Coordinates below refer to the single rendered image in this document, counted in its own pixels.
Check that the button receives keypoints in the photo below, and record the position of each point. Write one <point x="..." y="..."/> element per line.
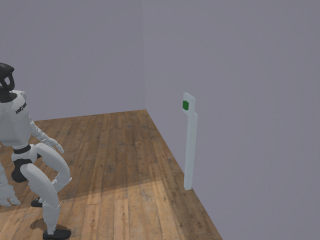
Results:
<point x="185" y="105"/>

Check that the left robot thigh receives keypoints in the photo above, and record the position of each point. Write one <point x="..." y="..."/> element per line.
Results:
<point x="54" y="161"/>

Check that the robot left hand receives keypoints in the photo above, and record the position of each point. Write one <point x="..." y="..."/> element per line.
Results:
<point x="52" y="142"/>

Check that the left robot forearm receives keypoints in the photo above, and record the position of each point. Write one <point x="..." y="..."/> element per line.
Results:
<point x="37" y="132"/>

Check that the right robot thigh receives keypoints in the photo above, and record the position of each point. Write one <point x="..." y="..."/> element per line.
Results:
<point x="39" y="183"/>

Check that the robot right hand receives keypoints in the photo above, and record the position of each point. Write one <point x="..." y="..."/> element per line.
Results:
<point x="7" y="192"/>

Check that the panel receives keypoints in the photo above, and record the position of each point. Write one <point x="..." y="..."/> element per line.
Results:
<point x="190" y="140"/>

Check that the robot left upper arm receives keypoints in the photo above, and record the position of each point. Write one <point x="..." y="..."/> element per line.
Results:
<point x="21" y="93"/>

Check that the robot thigh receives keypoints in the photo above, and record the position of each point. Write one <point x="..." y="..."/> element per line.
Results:
<point x="54" y="161"/>
<point x="39" y="183"/>

